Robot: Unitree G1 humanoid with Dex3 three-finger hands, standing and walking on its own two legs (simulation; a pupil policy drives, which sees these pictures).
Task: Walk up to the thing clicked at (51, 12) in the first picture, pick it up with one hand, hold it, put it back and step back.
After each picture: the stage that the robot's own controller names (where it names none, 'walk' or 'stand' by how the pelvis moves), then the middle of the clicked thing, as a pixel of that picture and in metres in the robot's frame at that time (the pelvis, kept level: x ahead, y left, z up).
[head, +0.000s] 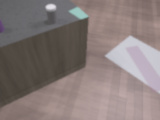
stand; (51, 14) +1.00 +0.20 -0.12
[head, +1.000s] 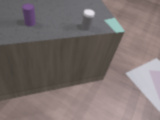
walk; (87, 20) +0.89 -0.06 -0.10
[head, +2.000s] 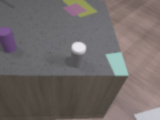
rise first; (77, 55) +0.57 +0.02 -0.09
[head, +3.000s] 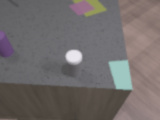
stand; (74, 64) +0.48 +0.06 -0.08
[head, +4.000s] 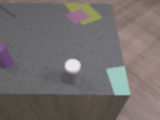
stand; (73, 72) +0.47 +0.05 -0.11
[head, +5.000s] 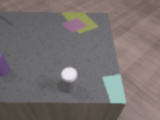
stand; (69, 80) +0.45 +0.06 -0.12
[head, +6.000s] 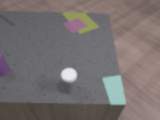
stand; (69, 81) +0.44 +0.07 -0.12
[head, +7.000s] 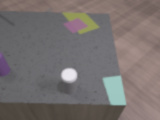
stand; (69, 81) +0.44 +0.06 -0.12
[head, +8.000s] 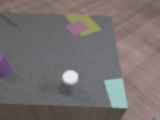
rise first; (70, 83) +0.44 +0.07 -0.12
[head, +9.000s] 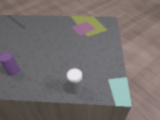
go down; (75, 81) +0.45 +0.06 -0.12
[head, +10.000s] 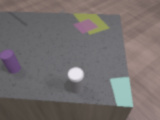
go down; (76, 81) +0.45 +0.07 -0.12
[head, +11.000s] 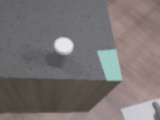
go down; (62, 53) +0.47 +0.04 -0.05
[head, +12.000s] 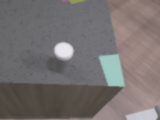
go down; (62, 58) +0.46 +0.05 -0.04
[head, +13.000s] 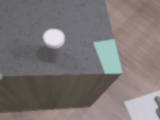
close in; (54, 47) +0.47 +0.06 -0.01
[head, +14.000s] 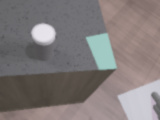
close; (44, 43) +0.47 +0.07 +0.00
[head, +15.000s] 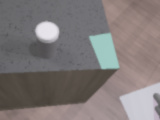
lift; (47, 41) +0.47 +0.07 +0.01
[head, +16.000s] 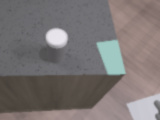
lift; (56, 47) +0.47 +0.06 +0.00
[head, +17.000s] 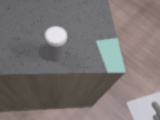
lift; (56, 45) +0.47 +0.06 +0.00
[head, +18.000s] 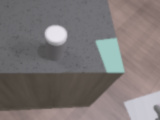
lift; (55, 44) +0.47 +0.06 +0.00
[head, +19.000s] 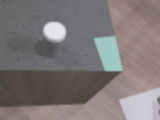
lift; (53, 41) +0.47 +0.06 +0.00
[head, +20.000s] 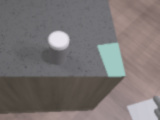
lift; (58, 49) +0.47 +0.06 -0.01
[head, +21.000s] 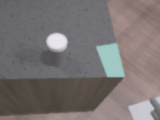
lift; (57, 51) +0.47 +0.06 -0.01
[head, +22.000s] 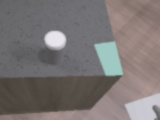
lift; (55, 49) +0.47 +0.06 -0.01
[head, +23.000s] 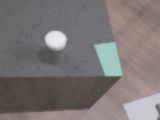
lift; (55, 49) +0.47 +0.06 -0.01
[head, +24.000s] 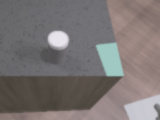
lift; (57, 48) +0.47 +0.06 -0.02
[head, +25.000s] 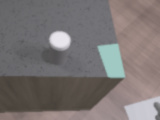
lift; (59, 49) +0.47 +0.06 -0.02
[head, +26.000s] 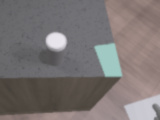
lift; (56, 50) +0.47 +0.06 -0.02
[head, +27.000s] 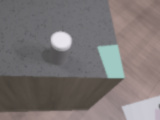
lift; (59, 49) +0.47 +0.05 -0.02
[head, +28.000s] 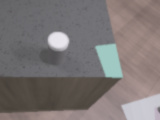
lift; (57, 49) +0.47 +0.06 -0.02
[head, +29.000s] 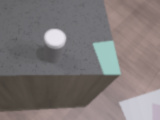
lift; (54, 47) +0.47 +0.06 -0.02
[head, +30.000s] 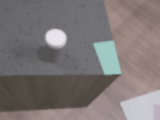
lift; (55, 47) +0.47 +0.06 -0.02
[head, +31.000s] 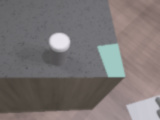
lift; (59, 50) +0.47 +0.05 -0.02
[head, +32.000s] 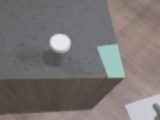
lift; (59, 51) +0.46 +0.05 -0.03
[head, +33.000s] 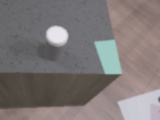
lift; (55, 44) +0.47 +0.06 -0.01
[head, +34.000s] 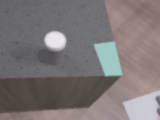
lift; (55, 49) +0.46 +0.06 -0.02
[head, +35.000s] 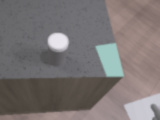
lift; (57, 50) +0.47 +0.05 -0.02
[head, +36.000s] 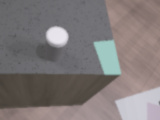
lift; (55, 45) +0.47 +0.06 -0.02
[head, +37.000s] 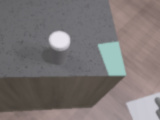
lift; (59, 49) +0.47 +0.05 -0.02
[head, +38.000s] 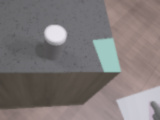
lift; (54, 43) +0.47 +0.06 -0.01
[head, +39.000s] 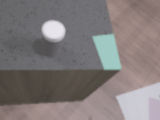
lift; (52, 40) +0.47 +0.06 +0.00
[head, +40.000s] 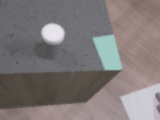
lift; (52, 43) +0.47 +0.06 +0.00
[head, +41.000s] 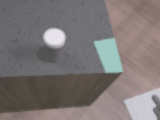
lift; (54, 46) +0.47 +0.06 -0.01
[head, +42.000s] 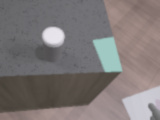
lift; (53, 45) +0.47 +0.06 -0.01
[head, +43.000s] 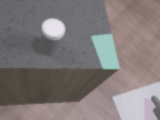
lift; (51, 38) +0.48 +0.06 +0.00
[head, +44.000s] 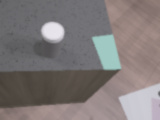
lift; (52, 41) +0.48 +0.06 +0.00
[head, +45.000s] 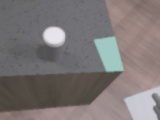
lift; (54, 45) +0.47 +0.06 -0.01
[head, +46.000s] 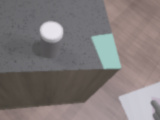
lift; (51, 41) +0.47 +0.06 +0.00
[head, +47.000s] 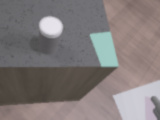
lift; (49, 37) +0.48 +0.06 +0.01
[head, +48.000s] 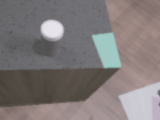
lift; (51, 39) +0.48 +0.06 +0.00
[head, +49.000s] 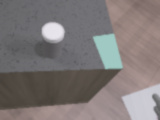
lift; (52, 41) +0.48 +0.06 +0.00
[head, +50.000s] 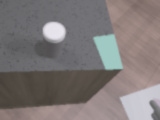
lift; (53, 41) +0.47 +0.06 +0.00
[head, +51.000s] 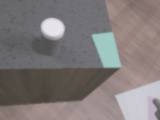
lift; (51, 38) +0.48 +0.06 +0.01
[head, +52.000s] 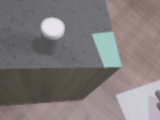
lift; (51, 38) +0.48 +0.06 +0.01
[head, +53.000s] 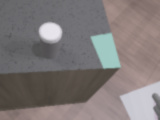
lift; (50, 42) +0.48 +0.06 +0.00
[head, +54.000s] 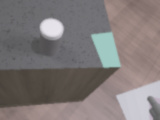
lift; (50, 38) +0.48 +0.06 +0.01
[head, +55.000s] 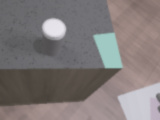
lift; (53, 38) +0.48 +0.06 +0.01
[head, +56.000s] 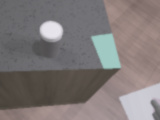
lift; (50, 41) +0.48 +0.06 +0.00
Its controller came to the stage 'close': yes
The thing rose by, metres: 0.00
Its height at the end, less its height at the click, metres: +0.00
